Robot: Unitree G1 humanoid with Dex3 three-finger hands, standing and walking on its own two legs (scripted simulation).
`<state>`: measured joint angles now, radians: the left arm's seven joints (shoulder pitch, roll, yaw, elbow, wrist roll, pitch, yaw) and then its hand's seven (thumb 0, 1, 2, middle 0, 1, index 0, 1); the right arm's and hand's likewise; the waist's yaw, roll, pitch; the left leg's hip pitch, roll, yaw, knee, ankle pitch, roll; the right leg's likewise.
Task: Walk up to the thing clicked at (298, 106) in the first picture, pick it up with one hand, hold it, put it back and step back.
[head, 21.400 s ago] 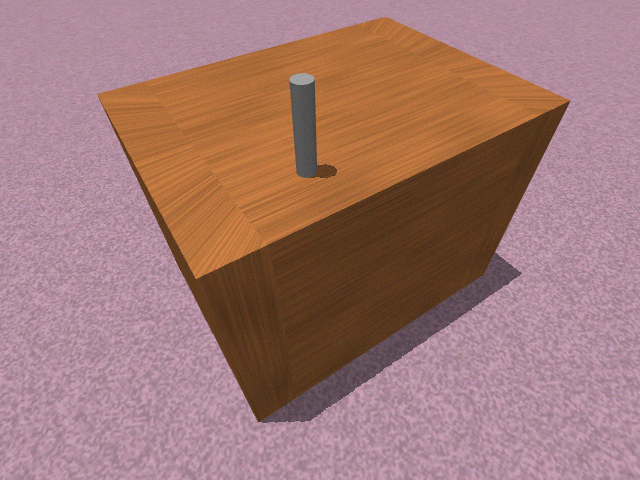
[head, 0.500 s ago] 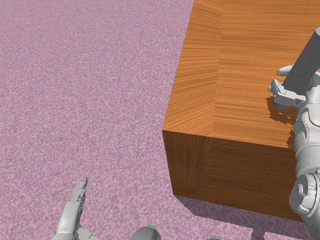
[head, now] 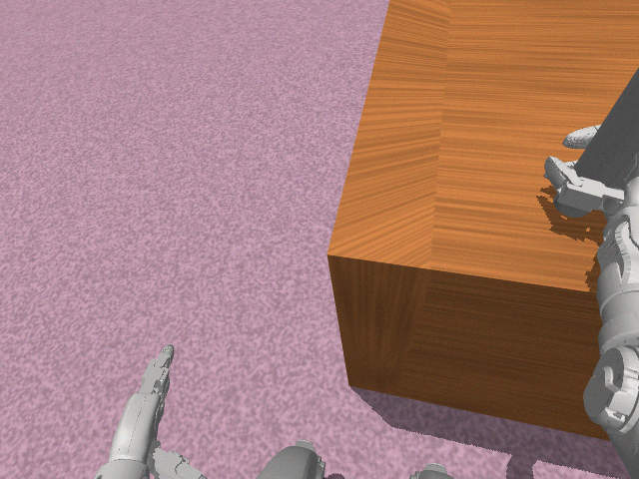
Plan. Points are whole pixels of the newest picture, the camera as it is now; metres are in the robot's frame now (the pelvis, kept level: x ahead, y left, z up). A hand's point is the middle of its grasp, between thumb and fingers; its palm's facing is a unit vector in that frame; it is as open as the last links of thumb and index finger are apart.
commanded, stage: open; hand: right
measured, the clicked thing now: (612, 147) +0.50 -0.23 +0.13
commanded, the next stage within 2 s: withdraw in 0.32 s
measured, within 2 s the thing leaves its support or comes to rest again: neither
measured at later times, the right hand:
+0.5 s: hand (579, 169) +0.50 -0.22 +0.09, palm faces +0.19 +0.98 +0.02, open 13.4 cm
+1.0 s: hand out of the picture +0.48 -0.30 +0.20, palm faces +0.27 +0.95 -0.17, open 17.0 cm
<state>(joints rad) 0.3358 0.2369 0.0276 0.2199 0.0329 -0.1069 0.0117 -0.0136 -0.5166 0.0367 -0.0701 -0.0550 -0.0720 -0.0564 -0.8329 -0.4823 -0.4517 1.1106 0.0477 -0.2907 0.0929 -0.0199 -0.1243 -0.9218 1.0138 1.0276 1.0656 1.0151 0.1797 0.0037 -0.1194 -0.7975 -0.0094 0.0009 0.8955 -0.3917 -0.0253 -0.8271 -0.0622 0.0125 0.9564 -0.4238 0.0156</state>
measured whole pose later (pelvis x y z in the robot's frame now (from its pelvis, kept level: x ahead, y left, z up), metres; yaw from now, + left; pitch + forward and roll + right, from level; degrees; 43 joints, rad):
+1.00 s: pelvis +0.02 +0.00 +0.03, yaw +0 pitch +11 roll +1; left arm 0.33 0.24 -0.01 0.33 -0.03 -0.07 0.02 -0.01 -0.52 0.04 -0.07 -0.05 -0.07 -0.05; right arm -0.88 -0.67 -0.39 1.09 0.01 -0.07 0.17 -0.01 0.44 -0.04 0.09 0.06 0.08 0.05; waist 0.09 -0.02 -0.12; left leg -0.57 0.01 -0.01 0.71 -0.35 -0.03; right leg -0.59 -0.05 -0.01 0.76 -0.37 0.01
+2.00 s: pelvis +0.01 +0.02 +0.05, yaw -4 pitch -2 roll +0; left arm 0.33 0.22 0.16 0.48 -0.03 -0.07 0.06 -0.01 -0.50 0.04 -0.06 -0.05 -0.07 -0.05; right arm 0.48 -0.31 -0.37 -0.31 0.07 -0.18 -0.02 -0.01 0.56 -0.04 0.06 0.06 0.07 0.06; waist -0.06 -0.06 0.01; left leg -0.24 0.03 0.04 0.58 -0.31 -0.01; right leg -0.25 -0.02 0.03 0.56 -0.28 0.03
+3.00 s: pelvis +0.02 +0.01 +0.05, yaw -2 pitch +0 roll +0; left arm 0.20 0.19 -0.01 0.67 0.00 -0.09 0.05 0.01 0.89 0.88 -0.20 -0.29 -0.20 -0.30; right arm 0.22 -0.17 -0.03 0.56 0.00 -0.12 -0.07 -0.01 0.53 -0.06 0.06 0.05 0.06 0.05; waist 0.00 0.01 0.04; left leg -0.22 0.02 0.01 0.49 -0.28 -0.02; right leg -0.24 -0.03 0.01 0.50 -0.27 0.02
